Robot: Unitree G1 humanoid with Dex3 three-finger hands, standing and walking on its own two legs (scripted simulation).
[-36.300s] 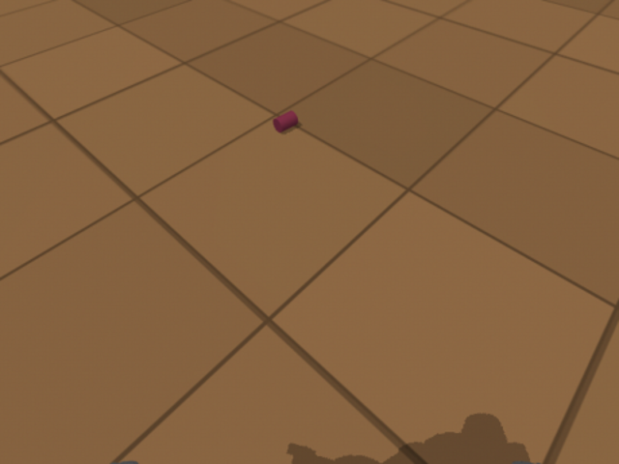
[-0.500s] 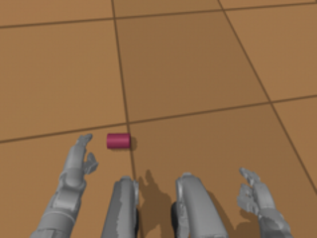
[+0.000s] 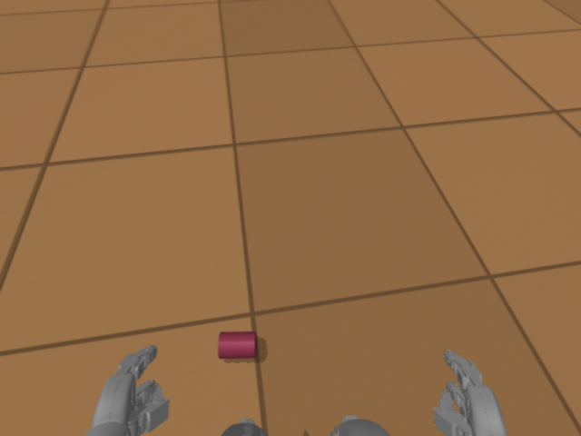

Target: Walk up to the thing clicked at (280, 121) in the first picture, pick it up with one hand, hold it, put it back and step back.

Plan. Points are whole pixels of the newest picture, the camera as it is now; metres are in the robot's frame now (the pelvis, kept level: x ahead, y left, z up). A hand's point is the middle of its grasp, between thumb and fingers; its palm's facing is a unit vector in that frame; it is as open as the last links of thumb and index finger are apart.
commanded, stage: home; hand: left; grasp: from above
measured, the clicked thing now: (238, 344) +0.46 +0.16 -0.67
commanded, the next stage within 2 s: none
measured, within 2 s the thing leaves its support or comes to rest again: neither
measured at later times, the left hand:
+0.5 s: hand (156, 417) +0.17 +0.18 -0.04, palm faces +0.06 -0.98 -0.20, open 7.4 cm
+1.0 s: hand (163, 421) +0.16 +0.17 -0.04, palm faces +0.06 -0.98 -0.20, open 7.4 cm
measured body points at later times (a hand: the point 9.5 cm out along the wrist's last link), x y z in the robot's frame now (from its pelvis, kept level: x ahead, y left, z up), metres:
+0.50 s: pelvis +0.01 +0.00 +0.01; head +0.02 +0.01 +0.46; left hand +0.16 +0.24 -0.02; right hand +0.18 -0.23 -0.05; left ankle +0.01 +0.11 -0.68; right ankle +0.01 -0.12 -0.68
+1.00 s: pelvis +0.00 -0.01 +0.01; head +0.02 +0.00 +0.46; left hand +0.16 +0.23 -0.02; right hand +0.16 -0.25 -0.06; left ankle +0.01 +0.11 -0.68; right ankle +0.01 -0.12 -0.68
